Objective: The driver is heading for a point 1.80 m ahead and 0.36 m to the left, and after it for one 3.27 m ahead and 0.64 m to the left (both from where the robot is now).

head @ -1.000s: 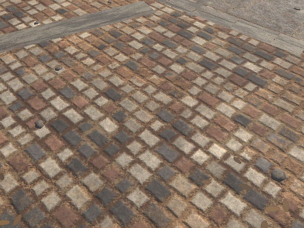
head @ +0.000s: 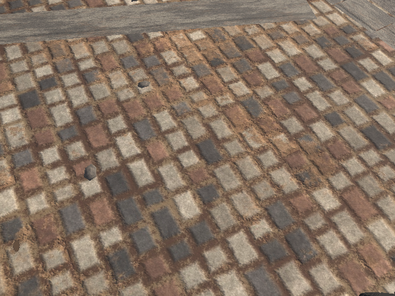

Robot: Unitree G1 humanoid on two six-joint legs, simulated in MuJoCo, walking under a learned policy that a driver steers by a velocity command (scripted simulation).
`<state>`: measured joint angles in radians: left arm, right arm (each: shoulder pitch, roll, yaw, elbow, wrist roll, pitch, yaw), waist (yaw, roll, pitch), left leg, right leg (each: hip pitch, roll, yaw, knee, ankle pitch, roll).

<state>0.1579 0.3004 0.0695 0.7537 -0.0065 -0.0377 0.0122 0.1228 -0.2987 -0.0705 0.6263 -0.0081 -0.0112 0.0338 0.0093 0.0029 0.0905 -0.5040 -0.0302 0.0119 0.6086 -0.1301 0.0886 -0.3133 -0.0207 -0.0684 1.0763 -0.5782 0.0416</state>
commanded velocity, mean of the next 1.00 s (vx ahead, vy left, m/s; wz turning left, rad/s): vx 0.03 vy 0.00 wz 0.42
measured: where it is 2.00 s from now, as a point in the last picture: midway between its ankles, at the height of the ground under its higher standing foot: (212, 290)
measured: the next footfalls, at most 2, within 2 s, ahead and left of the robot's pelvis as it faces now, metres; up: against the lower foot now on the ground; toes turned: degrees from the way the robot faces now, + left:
right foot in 0.42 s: +0.16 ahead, -0.15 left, +0.00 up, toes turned +20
left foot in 0.80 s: +0.04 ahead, +0.09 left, +0.00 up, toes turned +22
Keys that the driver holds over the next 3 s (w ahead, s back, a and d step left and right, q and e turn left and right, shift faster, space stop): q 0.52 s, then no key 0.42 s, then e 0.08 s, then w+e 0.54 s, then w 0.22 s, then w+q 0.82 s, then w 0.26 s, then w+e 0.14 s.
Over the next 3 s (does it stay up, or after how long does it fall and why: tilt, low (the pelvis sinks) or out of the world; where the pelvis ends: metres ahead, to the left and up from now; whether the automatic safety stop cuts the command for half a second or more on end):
stays up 0.99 0.13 0.01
